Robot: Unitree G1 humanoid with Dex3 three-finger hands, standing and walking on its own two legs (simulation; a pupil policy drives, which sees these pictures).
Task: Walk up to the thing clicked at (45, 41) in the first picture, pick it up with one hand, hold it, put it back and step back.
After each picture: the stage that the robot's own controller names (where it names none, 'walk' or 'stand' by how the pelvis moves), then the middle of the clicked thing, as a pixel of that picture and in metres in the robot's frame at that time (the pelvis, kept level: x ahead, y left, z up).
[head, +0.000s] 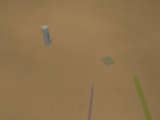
stand; (46, 35) +1.45 +0.39 -0.65
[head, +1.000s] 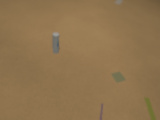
walk; (55, 43) +1.34 +0.16 -0.63
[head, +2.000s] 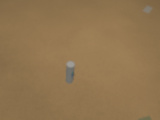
walk; (69, 72) +0.84 +0.06 -0.64
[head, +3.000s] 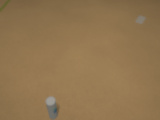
walk; (52, 108) +0.55 +0.19 -0.64
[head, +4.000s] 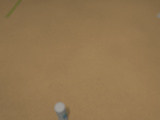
stand; (61, 113) +0.47 +0.17 -0.63
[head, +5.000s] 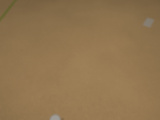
stand; out of the picture +0.42 +0.17 -0.66
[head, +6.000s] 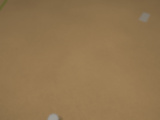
stand; out of the picture +0.41 +0.18 -0.65
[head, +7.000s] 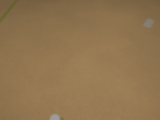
stand; out of the picture +0.43 +0.17 -0.66
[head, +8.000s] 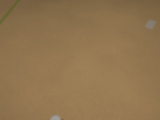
stand; out of the picture +0.42 +0.16 -0.66
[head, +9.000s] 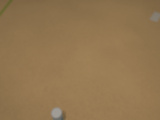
go down; (58, 118) +0.43 +0.15 -0.65
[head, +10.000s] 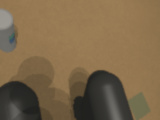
go down; (4, 34) +0.52 +0.19 -0.23
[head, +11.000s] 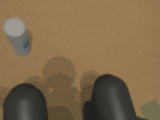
approach; (19, 40) +0.51 +0.18 -0.25
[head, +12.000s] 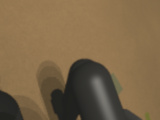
close in; out of the picture +0.51 +0.23 -0.17
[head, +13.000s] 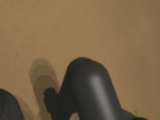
close; out of the picture +0.50 +0.25 -0.17
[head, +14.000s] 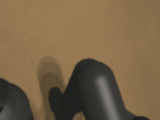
lift; out of the picture +0.44 +0.20 -0.18
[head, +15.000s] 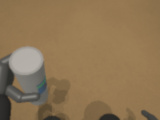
lift; (33, 82) +0.33 +0.14 +0.03
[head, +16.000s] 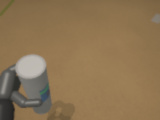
hold; (37, 89) +0.30 +0.14 +0.06
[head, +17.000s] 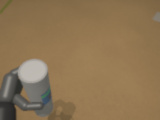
hold; (39, 92) +0.30 +0.14 +0.04
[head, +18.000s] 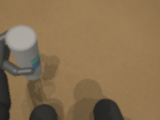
crouch; (28, 58) +0.41 +0.15 -0.03
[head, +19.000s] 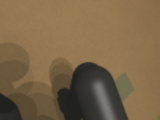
lower; out of the picture +0.50 +0.20 -0.14
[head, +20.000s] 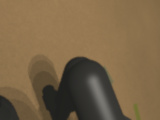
lower; out of the picture +0.49 +0.24 -0.18
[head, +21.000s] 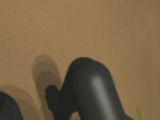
lower; out of the picture +0.48 +0.24 -0.18
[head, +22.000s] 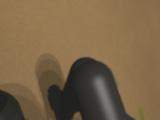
lower; out of the picture +0.47 +0.24 -0.18
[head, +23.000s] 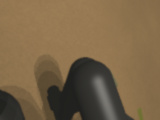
lower; out of the picture +0.47 +0.24 -0.18
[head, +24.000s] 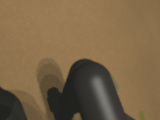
open; out of the picture +0.48 +0.23 -0.19
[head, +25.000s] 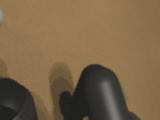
stand; out of the picture +0.48 +0.21 -0.20
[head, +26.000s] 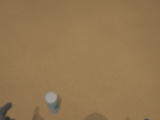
stand; (52, 103) +0.43 +0.14 -0.53
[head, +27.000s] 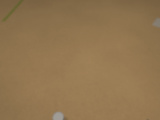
stand; out of the picture +0.43 +0.13 -0.60
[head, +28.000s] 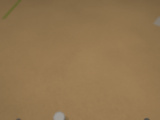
stand; out of the picture +0.42 +0.13 -0.60
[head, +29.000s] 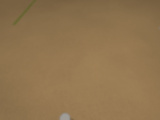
stand; out of the picture +0.44 +0.13 -0.65
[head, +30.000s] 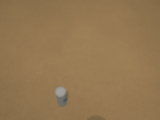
walk; (61, 97) +0.48 +0.11 -0.63
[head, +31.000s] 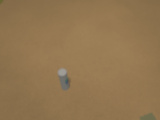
walk; (64, 80) +0.71 +0.17 -0.64
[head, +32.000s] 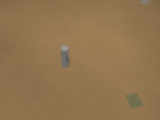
stand; (64, 57) +1.03 +0.13 -0.63
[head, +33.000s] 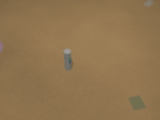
stand; (67, 60) +1.04 +0.13 -0.65
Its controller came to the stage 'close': yes
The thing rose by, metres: 0.68
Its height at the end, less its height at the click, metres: +0.00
